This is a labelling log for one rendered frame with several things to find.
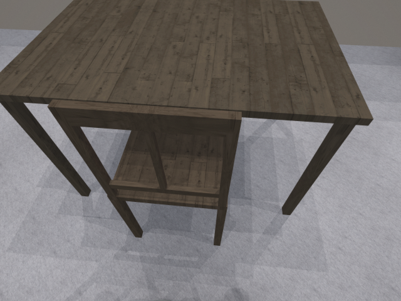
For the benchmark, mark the table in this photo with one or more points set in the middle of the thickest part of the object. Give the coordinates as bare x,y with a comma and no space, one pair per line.
269,59

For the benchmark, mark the chair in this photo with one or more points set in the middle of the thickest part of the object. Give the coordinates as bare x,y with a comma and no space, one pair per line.
173,156

